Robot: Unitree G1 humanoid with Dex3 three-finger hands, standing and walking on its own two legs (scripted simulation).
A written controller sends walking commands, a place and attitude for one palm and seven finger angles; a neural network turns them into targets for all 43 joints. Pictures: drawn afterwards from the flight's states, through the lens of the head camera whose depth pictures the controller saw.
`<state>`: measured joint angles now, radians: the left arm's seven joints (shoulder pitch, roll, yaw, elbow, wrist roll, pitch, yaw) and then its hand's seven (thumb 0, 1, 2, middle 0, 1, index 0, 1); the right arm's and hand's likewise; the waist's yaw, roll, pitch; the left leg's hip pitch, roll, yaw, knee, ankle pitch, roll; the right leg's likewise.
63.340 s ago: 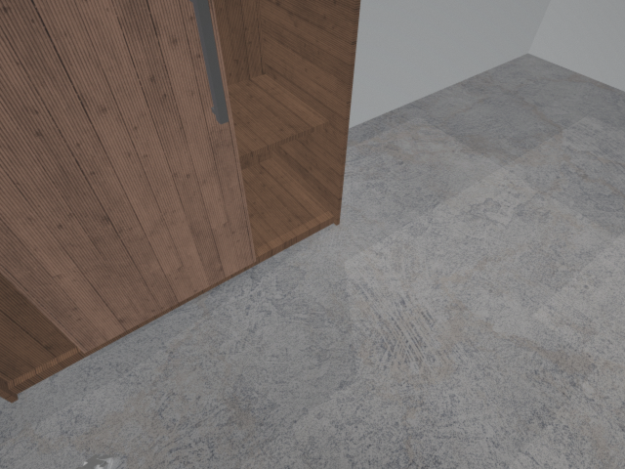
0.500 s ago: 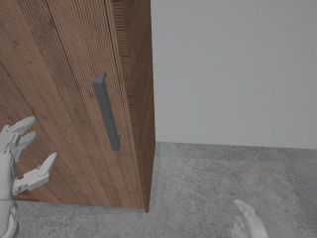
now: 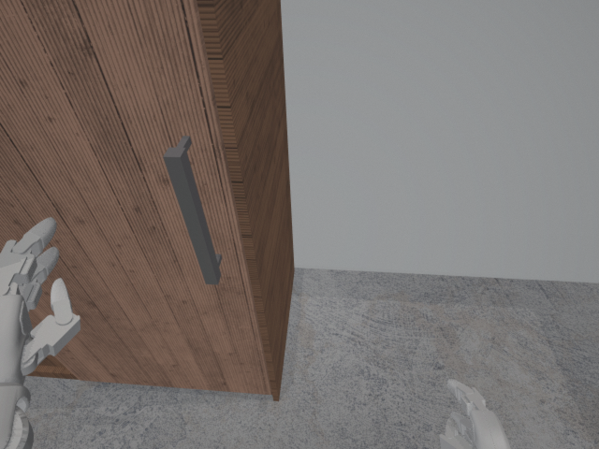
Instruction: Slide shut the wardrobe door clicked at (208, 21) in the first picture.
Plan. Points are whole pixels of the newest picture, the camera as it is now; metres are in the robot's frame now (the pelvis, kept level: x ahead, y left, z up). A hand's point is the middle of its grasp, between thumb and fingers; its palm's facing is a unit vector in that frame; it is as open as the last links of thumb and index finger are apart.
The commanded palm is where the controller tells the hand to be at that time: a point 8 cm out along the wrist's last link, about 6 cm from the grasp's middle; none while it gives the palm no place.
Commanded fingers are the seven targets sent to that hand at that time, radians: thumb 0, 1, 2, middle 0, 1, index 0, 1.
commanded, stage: step back with the hand held close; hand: left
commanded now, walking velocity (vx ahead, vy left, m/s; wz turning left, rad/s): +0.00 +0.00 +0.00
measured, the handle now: (200, 217) +0.42 +0.23 +0.08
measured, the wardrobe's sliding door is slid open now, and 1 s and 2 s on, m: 0.00 0.00 0.00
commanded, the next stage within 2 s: stop stepping back and stand still in 1.20 s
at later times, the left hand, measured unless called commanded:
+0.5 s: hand (49, 324) +0.18 +0.29 +0.15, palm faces +0.31 -0.82 -0.47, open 7.4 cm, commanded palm +0.12 +0.33 +0.17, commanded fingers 0.00 0.90 0.90 -0.20 -0.30 -0.20 -0.30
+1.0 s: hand out of the picture +0.07 +0.38 +0.16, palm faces +0.50 -0.77 -0.41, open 7.4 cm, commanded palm +0.00 +0.40 +0.17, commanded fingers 0.00 0.90 0.90 -0.20 -0.30 -0.20 -0.30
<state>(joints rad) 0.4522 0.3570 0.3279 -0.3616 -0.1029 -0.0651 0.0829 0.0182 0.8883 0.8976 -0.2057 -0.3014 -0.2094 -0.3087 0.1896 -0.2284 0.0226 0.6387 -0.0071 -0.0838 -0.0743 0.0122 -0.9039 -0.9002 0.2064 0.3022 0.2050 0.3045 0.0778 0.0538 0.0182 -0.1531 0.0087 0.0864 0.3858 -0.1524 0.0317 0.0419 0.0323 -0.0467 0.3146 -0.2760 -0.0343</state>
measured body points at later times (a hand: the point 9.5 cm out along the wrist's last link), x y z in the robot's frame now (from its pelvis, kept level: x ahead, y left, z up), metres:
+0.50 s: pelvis -0.03 +0.04 -0.01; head -0.01 +0.05 +0.44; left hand +0.16 +0.33 +0.17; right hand +0.15 -0.21 -0.07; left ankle +0.04 +0.10 -0.74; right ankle -0.06 -0.09 -0.74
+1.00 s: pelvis -0.11 +0.09 -0.01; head -0.10 +0.12 +0.43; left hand +0.04 +0.41 +0.18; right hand +0.09 -0.12 -0.08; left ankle +0.04 +0.11 -0.74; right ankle -0.10 -0.07 -0.73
